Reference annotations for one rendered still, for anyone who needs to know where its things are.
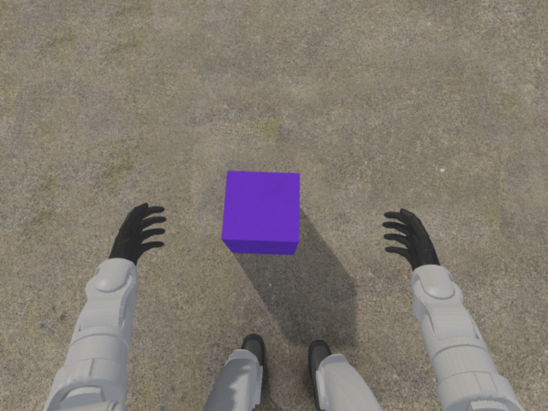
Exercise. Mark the right robot forearm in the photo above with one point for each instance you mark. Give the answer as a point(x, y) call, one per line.
point(467, 376)

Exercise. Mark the carton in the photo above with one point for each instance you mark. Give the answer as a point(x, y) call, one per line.
point(261, 212)

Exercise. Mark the left robot forearm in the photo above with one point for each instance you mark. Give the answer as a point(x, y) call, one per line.
point(95, 367)

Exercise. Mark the robot right hand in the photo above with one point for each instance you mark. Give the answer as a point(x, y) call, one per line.
point(420, 250)

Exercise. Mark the robot left hand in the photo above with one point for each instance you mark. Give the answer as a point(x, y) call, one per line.
point(127, 244)

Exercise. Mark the right robot foot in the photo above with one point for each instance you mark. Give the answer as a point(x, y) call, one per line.
point(318, 351)

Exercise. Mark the left robot foot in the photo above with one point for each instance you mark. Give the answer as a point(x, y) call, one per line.
point(254, 343)

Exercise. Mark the robot foot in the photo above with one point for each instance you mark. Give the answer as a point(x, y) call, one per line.
point(254, 343)
point(318, 351)

